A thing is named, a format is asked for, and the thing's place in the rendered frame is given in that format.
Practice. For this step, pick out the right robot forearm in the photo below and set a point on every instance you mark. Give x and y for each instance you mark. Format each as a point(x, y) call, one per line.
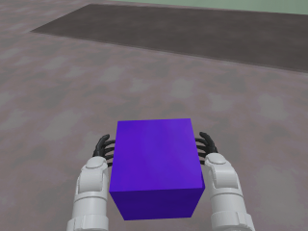
point(227, 200)

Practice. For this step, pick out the carton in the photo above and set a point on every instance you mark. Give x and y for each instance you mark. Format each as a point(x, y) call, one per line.
point(156, 172)

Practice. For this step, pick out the right robot hand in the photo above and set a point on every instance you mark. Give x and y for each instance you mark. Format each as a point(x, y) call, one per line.
point(208, 148)

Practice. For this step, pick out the left robot forearm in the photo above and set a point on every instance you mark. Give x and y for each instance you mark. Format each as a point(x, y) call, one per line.
point(89, 211)

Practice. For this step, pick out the left robot hand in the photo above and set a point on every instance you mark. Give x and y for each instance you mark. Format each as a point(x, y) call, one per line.
point(100, 149)

